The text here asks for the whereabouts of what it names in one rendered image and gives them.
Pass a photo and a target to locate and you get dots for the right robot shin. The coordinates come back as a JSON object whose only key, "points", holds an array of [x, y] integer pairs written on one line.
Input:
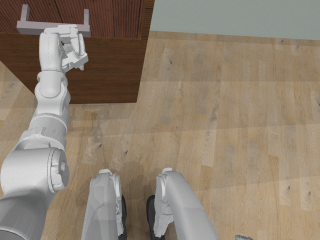
{"points": [[163, 213]]}

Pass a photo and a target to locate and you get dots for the robot left thigh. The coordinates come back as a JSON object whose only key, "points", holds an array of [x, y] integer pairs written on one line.
{"points": [[100, 221]]}

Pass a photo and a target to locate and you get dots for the left robot upper arm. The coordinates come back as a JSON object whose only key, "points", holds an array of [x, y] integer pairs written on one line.
{"points": [[30, 179]]}

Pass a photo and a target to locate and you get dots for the cabinet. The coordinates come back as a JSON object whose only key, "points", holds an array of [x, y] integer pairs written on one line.
{"points": [[111, 75]]}

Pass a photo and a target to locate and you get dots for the robot left forearm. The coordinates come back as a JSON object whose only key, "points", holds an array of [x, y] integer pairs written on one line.
{"points": [[49, 124]]}

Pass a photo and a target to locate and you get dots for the drawer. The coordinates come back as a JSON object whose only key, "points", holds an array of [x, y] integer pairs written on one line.
{"points": [[107, 18]]}

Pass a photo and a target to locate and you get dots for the handle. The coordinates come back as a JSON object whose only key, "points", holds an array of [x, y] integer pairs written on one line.
{"points": [[27, 27]]}

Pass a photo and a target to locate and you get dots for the left robot hand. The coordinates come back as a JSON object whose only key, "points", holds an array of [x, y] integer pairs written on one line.
{"points": [[51, 50]]}

